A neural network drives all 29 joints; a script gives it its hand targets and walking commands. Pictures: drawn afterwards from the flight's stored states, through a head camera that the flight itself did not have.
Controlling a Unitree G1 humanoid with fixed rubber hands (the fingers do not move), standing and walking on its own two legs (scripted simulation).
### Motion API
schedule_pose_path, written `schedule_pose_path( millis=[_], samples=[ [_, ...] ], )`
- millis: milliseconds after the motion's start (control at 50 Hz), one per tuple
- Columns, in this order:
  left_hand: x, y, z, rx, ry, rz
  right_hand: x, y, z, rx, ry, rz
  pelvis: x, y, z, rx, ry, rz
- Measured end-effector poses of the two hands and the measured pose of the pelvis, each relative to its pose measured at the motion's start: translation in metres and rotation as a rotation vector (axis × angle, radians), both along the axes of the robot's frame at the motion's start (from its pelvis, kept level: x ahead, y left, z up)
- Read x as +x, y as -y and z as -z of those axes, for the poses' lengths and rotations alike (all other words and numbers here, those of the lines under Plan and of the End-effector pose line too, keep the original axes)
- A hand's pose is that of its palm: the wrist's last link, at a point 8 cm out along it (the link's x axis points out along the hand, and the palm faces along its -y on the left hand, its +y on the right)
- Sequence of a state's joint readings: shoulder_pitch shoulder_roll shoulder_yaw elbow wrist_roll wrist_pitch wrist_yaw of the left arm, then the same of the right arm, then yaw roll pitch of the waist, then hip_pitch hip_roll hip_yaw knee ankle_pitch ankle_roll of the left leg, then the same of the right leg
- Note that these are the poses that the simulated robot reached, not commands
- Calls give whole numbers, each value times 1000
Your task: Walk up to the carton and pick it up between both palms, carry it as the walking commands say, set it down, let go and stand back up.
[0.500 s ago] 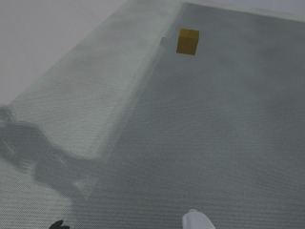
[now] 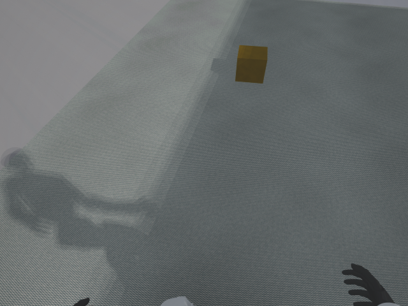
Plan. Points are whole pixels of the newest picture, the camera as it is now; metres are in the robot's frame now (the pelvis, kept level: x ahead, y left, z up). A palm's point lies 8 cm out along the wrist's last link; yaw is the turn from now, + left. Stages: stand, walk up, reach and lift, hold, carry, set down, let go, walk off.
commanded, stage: walk up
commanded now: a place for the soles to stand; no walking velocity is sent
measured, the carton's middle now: (251, 64) +2.01 -0.30 -0.65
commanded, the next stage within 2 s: none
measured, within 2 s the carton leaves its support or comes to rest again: neither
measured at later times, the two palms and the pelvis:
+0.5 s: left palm (127, 199) +0.39 +0.25 -0.10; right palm (377, 250) +0.27 -0.37 -0.12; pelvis +0.25 -0.05 -0.01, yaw -4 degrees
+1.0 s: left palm (140, 148) +0.58 +0.25 -0.12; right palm (350, 179) +0.45 -0.35 -0.08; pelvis +0.46 -0.03 +0.00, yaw -6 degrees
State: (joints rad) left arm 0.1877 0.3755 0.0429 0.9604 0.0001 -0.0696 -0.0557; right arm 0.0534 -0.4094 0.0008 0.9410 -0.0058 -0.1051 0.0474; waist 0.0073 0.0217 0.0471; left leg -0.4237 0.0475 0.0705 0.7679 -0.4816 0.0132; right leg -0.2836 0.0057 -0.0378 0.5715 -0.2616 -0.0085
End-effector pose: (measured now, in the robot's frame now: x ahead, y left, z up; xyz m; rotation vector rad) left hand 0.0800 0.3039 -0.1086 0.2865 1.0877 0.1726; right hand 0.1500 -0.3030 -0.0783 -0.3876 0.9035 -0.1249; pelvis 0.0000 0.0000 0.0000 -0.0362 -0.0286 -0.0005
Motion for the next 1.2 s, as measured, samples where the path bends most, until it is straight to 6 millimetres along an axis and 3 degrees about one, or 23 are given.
schedule_pose_path(
  millis=[60, 220, 320, 400, 460, 500, 600, 660, 720, 820, 900, 1040, 1120, 1200],
  samples=[
    [34, -8, 9, -11, 21, 5, 17, -4, 4, -26, 2, -5, 29, -9, 8, -7, 1, 4],
    [126, 1, 2, -44, 18, 46, -5, 5, 8, -32, -198, 95, 104, -7, -4, 11, -21, 44],
    [190, 17, -9, -42, 29, 66, 5, 18, 6, -20, -295, 131, 157, 7, -11, 21, -33, 46],
    [252, 35, -12, -27, 59, 84, 38, 35, 16, -5, -327, 139, 200, 25, -6, 42, -44, 46],
    [291, 49, -6, 0, 81, 78, 81, 55, 37, 5, -311, 140, 235, 41, 9, 64, -30, 47],
    [305, 56, -4, 17, 71, 83, 119, 63, 43, 16, -261, 146, 252, 49, 13, 58, -14, 62],
    [329, 62, -10, 30, 48, 78, 215, 70, 28, 24, -109, 117, 291, 57, 6, 53, 4, 67],
    [344, 61, -9, 25, 38, 71, 257, 72, 19, 14, -62, 105, 313, 57, 4, 47, 12, 68],
    [362, 57, -5, 13, 29, 67, 285, 70, 12, -1, -50, 98, 338, 52, 4, 34, 15, 71],
    [410, 45, 11, -21, 32, 68, 311, 59, 11, -40, -83, 108, 384, 36, 10, 1, -2, 76],
    [453, 44, 18, -40, 23, 95, 302, 49, 15, -52, -159, 146, 417, 29, 11, 7, -14, 100],
    [517, 55, 5, -52, 15, 110, 300, 47, 3, -35, -290, 203, 475, 37, -6, 9, -33, 112],
    [556, 69, -4, -47, 34, 114, 321, 58, 0, -26, -310, 213, 507, 50, -11, 18, -29, 111],
    [602, 89, -9, -40, 60, 127, 357, 78, 8, -12, -307, 207, 540, 69, -9, 37, -31, 110]
  ],
)
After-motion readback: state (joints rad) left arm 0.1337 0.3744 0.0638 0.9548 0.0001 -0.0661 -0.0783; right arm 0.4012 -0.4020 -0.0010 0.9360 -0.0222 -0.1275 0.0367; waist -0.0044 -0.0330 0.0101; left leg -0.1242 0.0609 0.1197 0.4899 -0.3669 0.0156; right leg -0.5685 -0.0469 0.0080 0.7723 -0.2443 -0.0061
